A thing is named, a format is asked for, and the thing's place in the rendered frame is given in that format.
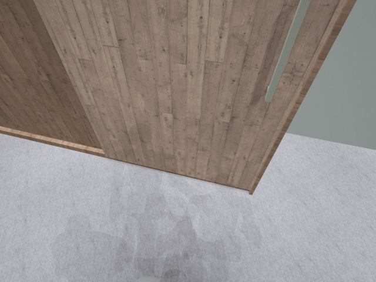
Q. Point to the handle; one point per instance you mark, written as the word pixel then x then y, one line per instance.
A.
pixel 291 37

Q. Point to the wardrobe door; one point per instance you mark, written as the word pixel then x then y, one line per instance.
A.
pixel 36 94
pixel 180 85

